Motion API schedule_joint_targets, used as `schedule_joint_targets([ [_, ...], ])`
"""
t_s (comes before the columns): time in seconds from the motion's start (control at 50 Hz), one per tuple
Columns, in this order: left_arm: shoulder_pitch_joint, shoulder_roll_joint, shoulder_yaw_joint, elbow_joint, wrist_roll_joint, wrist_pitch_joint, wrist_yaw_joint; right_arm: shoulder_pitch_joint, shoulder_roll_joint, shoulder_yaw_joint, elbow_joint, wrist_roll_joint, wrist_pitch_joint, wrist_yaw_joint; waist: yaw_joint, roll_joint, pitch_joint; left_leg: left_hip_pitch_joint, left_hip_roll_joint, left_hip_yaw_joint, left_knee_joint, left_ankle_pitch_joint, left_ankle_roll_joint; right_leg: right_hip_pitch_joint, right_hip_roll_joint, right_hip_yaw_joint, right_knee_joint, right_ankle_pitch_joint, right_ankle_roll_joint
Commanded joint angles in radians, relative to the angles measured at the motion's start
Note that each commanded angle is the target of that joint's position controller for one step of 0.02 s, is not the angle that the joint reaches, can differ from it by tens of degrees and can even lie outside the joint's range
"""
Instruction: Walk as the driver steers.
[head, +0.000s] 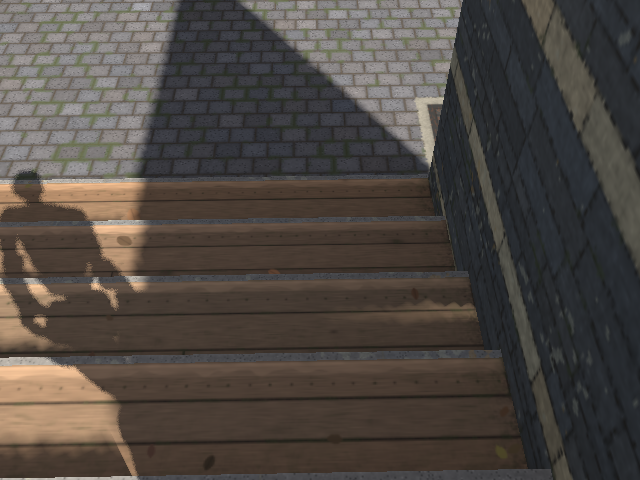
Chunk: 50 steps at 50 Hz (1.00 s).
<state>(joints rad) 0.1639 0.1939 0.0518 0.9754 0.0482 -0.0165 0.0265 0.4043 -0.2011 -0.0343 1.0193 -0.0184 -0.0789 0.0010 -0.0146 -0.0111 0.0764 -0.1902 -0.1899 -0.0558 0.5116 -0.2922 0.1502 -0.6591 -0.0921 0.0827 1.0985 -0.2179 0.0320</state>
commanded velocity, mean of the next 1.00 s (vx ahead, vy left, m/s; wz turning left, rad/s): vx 0.50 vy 0.00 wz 0.53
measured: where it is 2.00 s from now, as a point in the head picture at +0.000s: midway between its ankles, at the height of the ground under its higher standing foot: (264, 324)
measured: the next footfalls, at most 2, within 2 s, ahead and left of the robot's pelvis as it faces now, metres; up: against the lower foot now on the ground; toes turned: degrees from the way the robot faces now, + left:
right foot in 0.34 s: +0.38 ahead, -0.14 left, -0.15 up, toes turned +14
left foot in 1.02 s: +0.69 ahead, +0.13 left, -0.29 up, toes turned +33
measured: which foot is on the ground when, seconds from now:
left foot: down 0.00-0.36, up 0.38-1.00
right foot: up 0.00-0.32, down 0.34-1.00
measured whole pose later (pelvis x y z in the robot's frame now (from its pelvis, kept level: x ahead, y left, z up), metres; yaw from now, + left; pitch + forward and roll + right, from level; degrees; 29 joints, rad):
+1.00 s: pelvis +0.59 +0.01 -0.23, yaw +31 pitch -2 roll -2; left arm 0.63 0.17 0.01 1.08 0.03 -0.07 0.04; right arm 0.01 -0.23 -0.03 0.92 -0.04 -0.02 0.04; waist 0.09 0.04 0.09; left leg -0.42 -0.03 0.10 0.49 0.29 0.17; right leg 0.13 0.03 -0.26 0.93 -0.65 -0.05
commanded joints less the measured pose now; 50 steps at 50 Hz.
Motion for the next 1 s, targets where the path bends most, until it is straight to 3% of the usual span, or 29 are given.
schedule_joint_targets([
  [0.02,0.103,0.088,0.025,-0.011,-0.016,0.016,-0.011,0.01,-0.168,-0.036,-0.071,0.002,-0.023,0.002,0.041,0.052,-0.051,-0.098,0.285,-0.305,-0.138,0.635,0.105,0.115,0.016,-0.034,-0.097,0.239,-0.013],
  [0.04,0.004,0.114,0.041,-0.048,-0.016,0.003,-0.016,0.065,-0.136,-0.03,-0.044,0.009,-0.027,-0.003,0.008,0.028,-0.024,-0.006,0.258,-0.336,-0.082,0.443,0.115,-0.02,-0.002,0.024,-0.186,0.374,-0.02],
  [0.08,-0.122,0.123,0.038,-0.105,-0.003,-0.016,-0.021,0.115,-0.115,-0.026,-0.041,0.015,-0.006,-0.023,-0.045,0.003,-0.007,0.034,0.223,-0.364,-0.044,0.245,0.138,-0.109,0.012,0.017,-0.289,0.445,-0.024],
  [0.12,-0.172,0.106,0.031,-0.131,0.01,-0.028,-0.031,0.117,-0.114,-0.02,-0.057,-0.001,-0.001,-0.026,-0.064,0.012,-0.028,-0.005,0.211,-0.401,0.01,0.184,0.131,-0.044,0.041,0.007,-0.35,0.495,-0.027],
  [0.24,-0.283,0.114,0.009,-0.2,-0.02,-0.058,-0.043,0.165,-0.127,-0.014,-0.057,-0.027,0.012,-0.039,-0.147,0.107,0.042,0.028,0.158,-0.439,0.155,0.187,0.095,0.076,0.082,0.029,-0.598,0.452,-0.018],
  [0.28,-0.178,0.128,0.01,-0.167,-0.049,-0.067,-0.028,0.14,-0.131,-0.016,-0.053,-0.023,0.019,-0.059,-0.116,0.119,0.048,0.024,0.129,-0.405,0.26,0.237,0.065,0.235,0.068,0.037,-0.723,0.49,-0.017],
  [0.32,0.082,0.157,0.027,-0.09,-0.063,-0.078,-0.015,0.127,-0.149,-0.025,-0.033,-0.024,0.025,-0.055,0.016,0.046,-0.016,-0.006,0.088,-0.346,0.568,0.241,0.051,0.501,0.046,0.021,-0.863,0.646,-0.017],
  [0.34,0.274,0.221,0.051,-0.025,-0.052,-0.078,-0.011,0.104,-0.167,-0.036,-0.04,-0.005,0.021,-0.043,0.102,-0.009,-0.073,-0.113,0.057,-0.273,0.81,0.161,0.029,0.728,0.026,-0.009,-0.841,0.707,-0.011],
  [0.36,0.358,0.258,0.064,-0.008,-0.029,-0.073,-0.008,0.1,-0.105,-0.035,-0.062,0.01,0.024,-0.035,0.107,-0.099,-0.13,-0.378,-0.016,-0.188,1.125,-0.396,0.005,0.976,-0.075,0.069,-0.673,0.813,-0.049],
  [0.38,0.38,0.257,0.059,-0.036,0.001,-0.073,-0.026,0.292,-0.067,-0.03,-0.073,0.061,0.031,-0.057,0.019,-0.182,-0.314,-0.561,0.041,-0.123,1.401,-0.55,-0.001,1.2,-0.274,0.176,-0.343,0.96,-0.082],
  [0.4,0.345,0.234,0.062,-0.071,-0.027,-0.063,-0.036,0.297,-0.111,-0.022,-0.089,0.039,0.035,-0.074,0.025,-0.234,-0.393,-0.675,0.109,-0.055,1.502,-0.481,-0.002,1.161,-0.351,0.362,-0.418,0.541,-0.164],
  [0.42,0.271,0.226,0.062,-0.091,-0.051,-0.059,-0.02,0.153,-0.148,-0.026,-0.13,-0.005,0.038,-0.065,0.048,-0.263,-0.306,-0.808,0.122,0.015,1.465,-0.323,-0.023,0.988,-0.386,0.516,-0.663,-0.054,-0.282],
  [0.44,0.158,0.135,0.037,-0.139,-0.032,-0.058,-0.011,-0.065,-0.174,-0.037,-0.175,-0.042,0.053,-0.044,0.061,-0.038,-0.126,-0.805,0.182,-0.003,1.321,-0.164,-0.01,0.744,-0.294,0.436,-0.792,-0.336,-0.269],
  [0.46,0.161,0.154,0.034,-0.131,-0.026,-0.064,0.0,-0.145,-0.151,-0.041,-0.209,-0.032,0.068,-0.03,0.058,-0.111,-0.045,-0.769,0.19,0.005,1.29,-0.14,-0.016,0.592,-0.315,0.449,-0.786,-0.159,-0.291],
  [0.48,0.201,0.136,0.027,-0.088,-0.035,-0.08,0.008,-0.16,-0.122,-0.04,-0.194,-0.039,0.094,-0.028,0.031,-0.045,0.036,-0.708,0.229,-0.074,1.148,-0.065,-0.021,0.465,-0.285,0.378,-0.747,0.111,-0.26],
  [0.5,0.229,0.154,0.027,-0.067,-0.046,-0.097,0.004,-0.137,-0.12,-0.045,-0.179,-0.026,0.11,-0.019,-0.024,-0.015,0.076,-0.653,0.246,-0.099,0.964,0.019,-0.033,0.375,-0.211,0.276,-0.759,0.121,-0.186],
  [0.52,0.204,0.161,0.035,-0.057,-0.054,-0.11,0.007,-0.14,-0.089,-0.039,-0.18,-0.01,0.118,-0.007,-0.062,-0.059,0.078,-0.551,0.234,-0.074,0.833,0.083,-0.061,0.277,-0.16,0.195,-0.792,0.111,-0.165],
  [0.58,0.232,0.153,0.019,-0.055,-0.069,-0.112,0.0,-0.142,-0.078,-0.044,-0.17,-0.006,0.126,0.015,-0.075,-0.127,0.008,-0.494,0.183,-0.05,0.635,0.209,-0.067,0.359,-0.144,0.098,-0.782,0.515,-0.14],
  [0.64,0.291,0.187,0.034,-0.052,-0.066,-0.099,0.013,-0.206,-0.101,-0.051,-0.156,-0.005,0.137,0.025,-0.05,-0.099,-0.016,-0.589,0.182,-0.028,0.641,0.38,-0.024,0.539,-0.154,0.015,-0.739,0.641,-0.067],
  [0.7,0.39,0.141,0.025,-0.031,-0.051,-0.081,0.028,-0.308,-0.103,-0.051,-0.16,-0.039,0.113,0.046,0.006,-0.06,0.005,-0.725,0.198,-0.052,0.599,0.422,0.0,0.728,-0.125,-0.045,-0.688,0.517,-0.043],
  [0.72,0.436,0.132,0.021,-0.016,-0.044,-0.074,0.034,-0.353,-0.101,-0.05,-0.161,-0.038,0.104,0.049,0.034,-0.053,0.027,-0.766,0.192,-0.044,0.58,0.419,0.003,0.769,-0.129,-0.059,-0.681,0.51,-0.042],
  [0.74,0.444,0.144,0.021,-0.021,-0.038,-0.072,0.033,-0.373,-0.122,-0.052,-0.167,-0.014,0.096,0.045,0.047,-0.057,0.053,-0.773,0.182,0.007,0.496,0.431,-0.008,0.784,-0.099,-0.101,-0.685,0.408,-0.037],
  [0.78,0.527,0.134,0.015,0.0,-0.022,-0.055,0.042,-0.483,-0.107,-0.04,-0.192,-0.017,0.093,0.041,0.117,-0.054,0.101,-0.813,0.18,0.06,0.452,0.453,-0.025,0.846,-0.109,-0.109,-0.68,0.426,-0.039],
  [0.82,0.584,0.123,0.005,0.037,-0.016,-0.057,0.047,-0.553,-0.092,-0.026,-0.222,-0.03,0.078,0.04,0.128,-0.063,0.16,-0.811,0.179,0.061,0.341,0.46,-0.029,0.857,-0.118,-0.117,-0.683,0.508,-0.052],
  [0.86,0.536,0.126,-0.001,0.032,0.002,-0.066,0.041,-0.572,-0.092,-0.011,-0.225,-0.022,0.061,0.04,0.124,-0.043,0.165,-0.66,0.17,0.142,0.186,0.544,-0.023,0.783,-0.086,-0.177,-0.653,0.539,-0.064],
  [0.9,0.477,0.079,-0.022,0.045,-0.008,-0.069,0.025,-0.473,-0.073,0.001,-0.18,0.002,0.048,0.061,0.08,-0.092,0.126,-0.369,0.148,0.182,0.066,0.652,0.013,0.641,-0.058,-0.222,-0.576,0.64,-0.053],
  [0.92,0.475,0.102,-0.02,0.058,-0.014,-0.063,0.024,-0.398,-0.086,0.0,-0.146,0.006,0.048,0.055,0.059,-0.069,0.099,-0.248,0.129,0.205,0.062,0.669,0.016,0.6,-0.062,-0.241,-0.48,0.658,-0.058],
  [0.96,0.488,0.111,-0.022,0.082,-0.031,-0.057,0.015,-0.295,-0.11,-0.014,-0.098,-0.019,0.055,0.042,0.012,-0.066,0.024,-0.06,0.125,0.177,0.045,0.582,0.03,0.576,-0.073,-0.207,-0.258,0.745,-0.094],
  [1.0,0.43,0.15,-0.007,0.102,-0.012,-0.051,0.013,-0.11,-0.171,-0.039,-0.02,-0.041,0.055,0.013,-0.11,-0.022,-0.018,0.125,0.19,0.076,-0.164,0.594,0.047,0.535,-0.048,-0.183,0.147,0.648,-0.125],
])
